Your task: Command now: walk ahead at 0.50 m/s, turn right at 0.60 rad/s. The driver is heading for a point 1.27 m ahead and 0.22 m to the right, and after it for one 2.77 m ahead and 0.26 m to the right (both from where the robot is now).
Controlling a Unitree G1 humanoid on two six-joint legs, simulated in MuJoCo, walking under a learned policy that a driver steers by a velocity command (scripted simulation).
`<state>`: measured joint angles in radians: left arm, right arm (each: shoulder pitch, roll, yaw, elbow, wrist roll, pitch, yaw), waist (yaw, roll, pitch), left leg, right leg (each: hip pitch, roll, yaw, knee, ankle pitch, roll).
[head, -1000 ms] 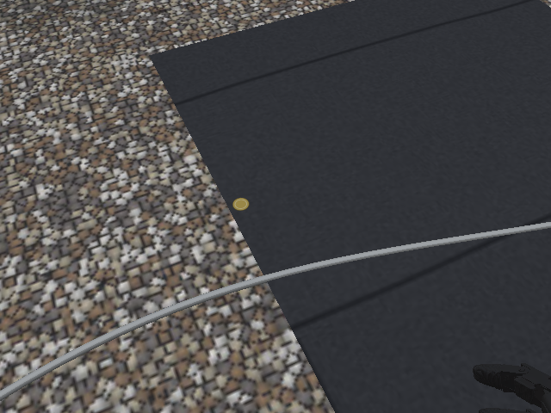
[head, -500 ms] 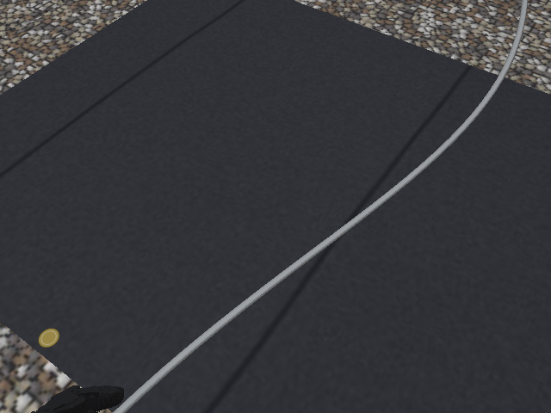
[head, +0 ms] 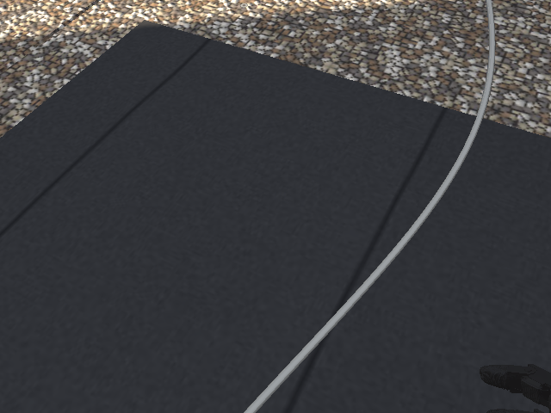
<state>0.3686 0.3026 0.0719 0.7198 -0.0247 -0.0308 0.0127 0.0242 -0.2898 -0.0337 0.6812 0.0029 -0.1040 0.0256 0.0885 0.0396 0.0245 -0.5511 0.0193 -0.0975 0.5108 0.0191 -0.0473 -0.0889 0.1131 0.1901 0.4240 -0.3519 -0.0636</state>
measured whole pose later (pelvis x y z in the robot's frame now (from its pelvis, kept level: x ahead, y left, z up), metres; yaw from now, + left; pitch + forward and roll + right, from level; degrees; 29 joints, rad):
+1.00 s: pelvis +0.52 -0.13 +0.00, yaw -23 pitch +1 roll -2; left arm 0.31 0.28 0.05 0.76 0.00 -0.07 -0.01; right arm 0.12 -0.28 -0.03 0.75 0.02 -0.07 0.04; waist 0.06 0.05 0.03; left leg -0.65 0.08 -0.02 0.61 0.12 0.00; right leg 0.05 0.09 -0.03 0.22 -0.29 -0.07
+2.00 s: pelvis +1.08 -0.25 +0.00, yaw +12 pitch +1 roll -2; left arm 0.32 0.30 0.06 0.84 -0.01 -0.07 0.01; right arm 0.10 -0.29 -0.06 0.60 0.01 -0.02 0.05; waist 0.09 0.04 0.05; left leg -0.65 0.07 -0.01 0.68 -0.01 0.01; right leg 0.03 0.00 -0.19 0.28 -0.33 0.01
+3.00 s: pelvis +1.25 -0.19 +0.00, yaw -5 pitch +2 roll +1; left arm 0.14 0.33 0.09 0.70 -0.02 0.04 0.04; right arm 0.12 -0.28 -0.08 0.75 -0.02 0.00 -0.01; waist 0.02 -0.04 0.03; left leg -0.28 -0.04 -0.03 0.49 -0.24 0.02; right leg -0.41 0.09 0.19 0.81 -0.49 0.02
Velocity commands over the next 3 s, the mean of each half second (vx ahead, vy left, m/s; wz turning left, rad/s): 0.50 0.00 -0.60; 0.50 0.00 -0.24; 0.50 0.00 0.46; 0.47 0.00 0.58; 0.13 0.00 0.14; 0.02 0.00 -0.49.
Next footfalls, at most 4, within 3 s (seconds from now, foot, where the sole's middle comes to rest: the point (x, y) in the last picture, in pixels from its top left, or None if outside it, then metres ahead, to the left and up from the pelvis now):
0.04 left None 0.20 0.13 -0.77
0.58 right None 0.43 -0.18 -0.77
1.12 left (364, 289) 0.81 -0.11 -0.77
1.58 right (453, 229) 1.03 -0.37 -0.77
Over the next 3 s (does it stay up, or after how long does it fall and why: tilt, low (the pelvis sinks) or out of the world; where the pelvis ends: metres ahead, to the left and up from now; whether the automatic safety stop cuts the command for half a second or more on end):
stays up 1.25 -0.19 0.00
